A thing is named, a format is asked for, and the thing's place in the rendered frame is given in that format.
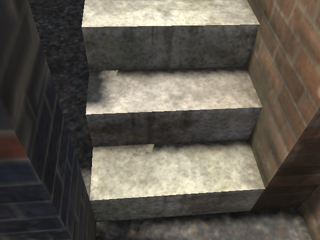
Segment stairs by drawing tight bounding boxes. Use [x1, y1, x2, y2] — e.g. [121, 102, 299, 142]
[81, 0, 265, 222]

